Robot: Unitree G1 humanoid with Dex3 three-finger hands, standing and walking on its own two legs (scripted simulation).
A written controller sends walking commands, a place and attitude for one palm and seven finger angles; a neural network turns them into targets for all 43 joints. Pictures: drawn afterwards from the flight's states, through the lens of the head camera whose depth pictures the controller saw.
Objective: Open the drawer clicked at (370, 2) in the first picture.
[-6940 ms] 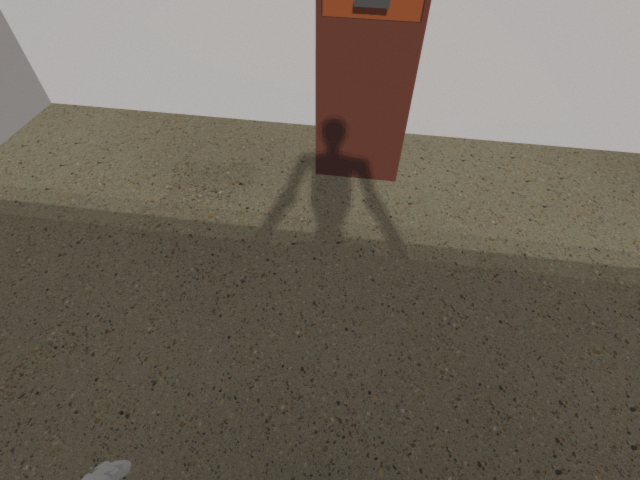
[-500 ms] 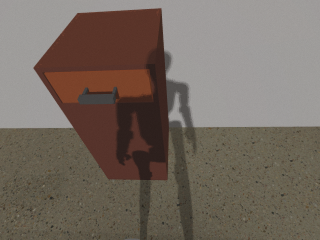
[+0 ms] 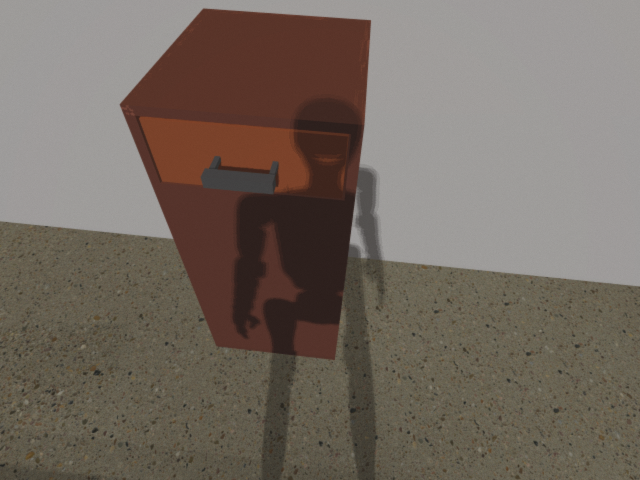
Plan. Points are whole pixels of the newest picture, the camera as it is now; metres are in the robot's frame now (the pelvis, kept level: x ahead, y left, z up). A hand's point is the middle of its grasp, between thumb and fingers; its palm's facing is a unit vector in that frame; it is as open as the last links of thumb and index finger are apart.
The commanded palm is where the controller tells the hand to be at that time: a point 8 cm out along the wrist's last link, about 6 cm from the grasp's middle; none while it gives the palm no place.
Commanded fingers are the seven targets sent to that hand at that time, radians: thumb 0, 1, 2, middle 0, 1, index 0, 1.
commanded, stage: look again from close up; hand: left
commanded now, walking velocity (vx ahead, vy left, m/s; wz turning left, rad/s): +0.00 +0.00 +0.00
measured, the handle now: (242, 172) +0.58 +0.20 +0.03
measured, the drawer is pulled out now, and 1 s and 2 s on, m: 0.00 0.00 0.00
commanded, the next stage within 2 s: raise the hand with hooked fingers in 0.60 s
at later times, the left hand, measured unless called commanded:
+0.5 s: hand out of the picture +0.05 +0.18 -0.17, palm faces +0.01 -0.97 -0.25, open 7.4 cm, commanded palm none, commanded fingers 0.00 0.90 0.90 -0.20 -0.30 -0.20 -0.30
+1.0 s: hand (187, 411) +0.20 +0.19 -0.03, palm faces -0.01 -0.29 -0.96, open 8.0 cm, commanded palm +0.15 +0.21 -0.02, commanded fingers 0.00 0.53 0.74 -0.23 -0.54 -0.23 -0.54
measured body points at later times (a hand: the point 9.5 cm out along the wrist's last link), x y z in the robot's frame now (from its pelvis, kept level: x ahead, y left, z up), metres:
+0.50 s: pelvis +0.02 -0.01 -0.01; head +0.02 -0.03 +0.44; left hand +0.05 +0.23 -0.15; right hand +0.00 -0.21 -0.18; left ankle -0.04 +0.13 -0.74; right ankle +0.03 -0.14 -0.74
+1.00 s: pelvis -0.02 -0.02 -0.03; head +0.00 -0.05 +0.42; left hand +0.19 +0.20 +0.02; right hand +0.19 -0.28 -0.10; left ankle -0.04 +0.12 -0.74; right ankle +0.03 -0.14 -0.74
